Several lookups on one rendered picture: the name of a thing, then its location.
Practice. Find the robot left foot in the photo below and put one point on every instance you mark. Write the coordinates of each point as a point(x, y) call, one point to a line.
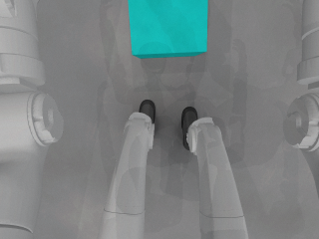
point(148, 108)

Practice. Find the right robot forearm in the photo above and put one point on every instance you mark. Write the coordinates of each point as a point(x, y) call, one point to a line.
point(308, 68)

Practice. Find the right robot upper arm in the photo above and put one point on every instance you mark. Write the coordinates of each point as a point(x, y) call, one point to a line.
point(301, 130)

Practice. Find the robot left shin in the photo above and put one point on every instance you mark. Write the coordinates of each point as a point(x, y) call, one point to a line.
point(137, 116)

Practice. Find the left robot upper arm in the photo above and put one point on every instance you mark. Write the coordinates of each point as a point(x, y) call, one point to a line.
point(29, 123)

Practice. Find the left robot forearm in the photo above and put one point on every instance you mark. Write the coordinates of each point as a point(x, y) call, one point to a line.
point(21, 69)

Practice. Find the carton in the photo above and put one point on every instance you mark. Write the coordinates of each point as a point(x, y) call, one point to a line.
point(168, 28)

